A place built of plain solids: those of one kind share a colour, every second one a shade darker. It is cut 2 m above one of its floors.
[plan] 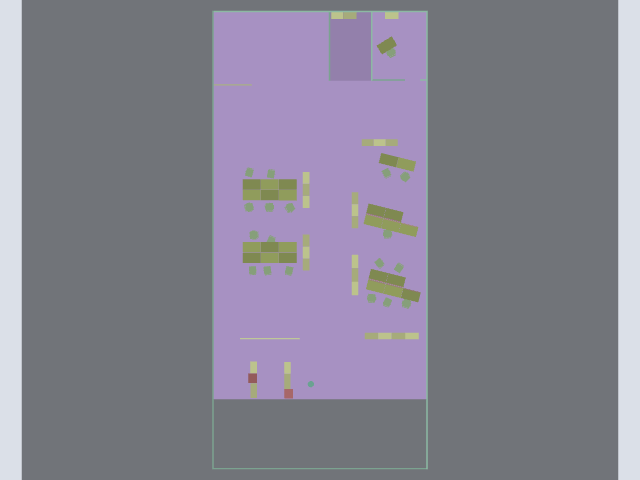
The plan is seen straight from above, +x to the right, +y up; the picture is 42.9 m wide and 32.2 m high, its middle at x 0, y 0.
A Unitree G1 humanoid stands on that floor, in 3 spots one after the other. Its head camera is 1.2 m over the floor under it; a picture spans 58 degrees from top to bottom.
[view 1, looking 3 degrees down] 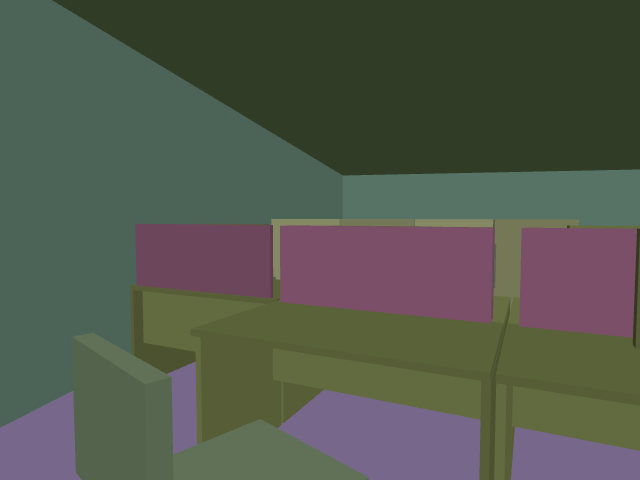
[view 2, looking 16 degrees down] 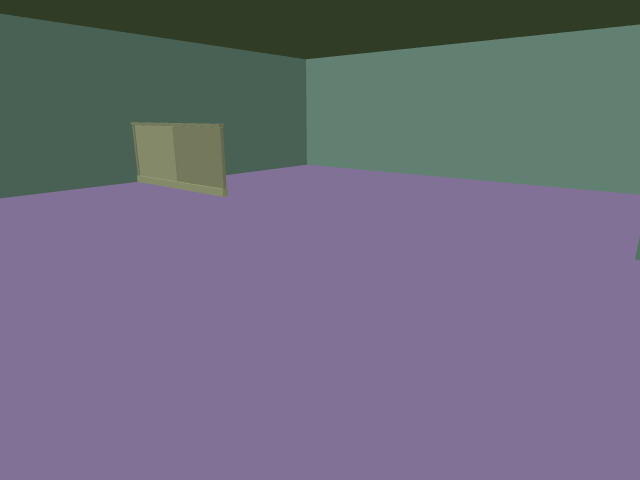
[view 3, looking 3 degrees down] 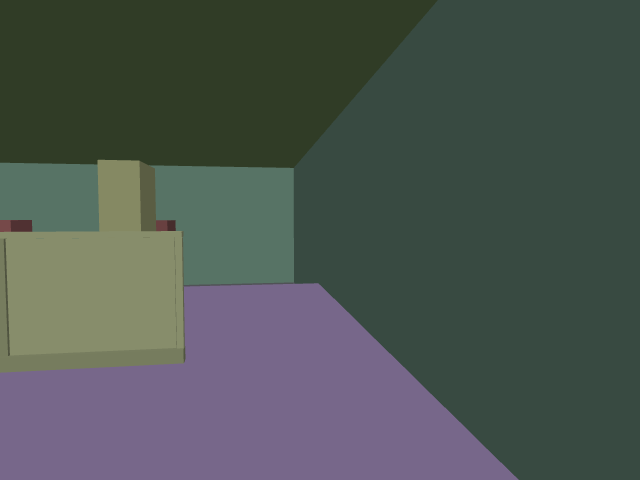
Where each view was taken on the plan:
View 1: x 4.84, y -0.84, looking -78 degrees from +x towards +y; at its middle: screen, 2.29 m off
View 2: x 0.71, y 6.19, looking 129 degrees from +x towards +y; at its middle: floor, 4.35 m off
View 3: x -5.92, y -2.94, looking -99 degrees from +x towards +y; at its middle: wall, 7.69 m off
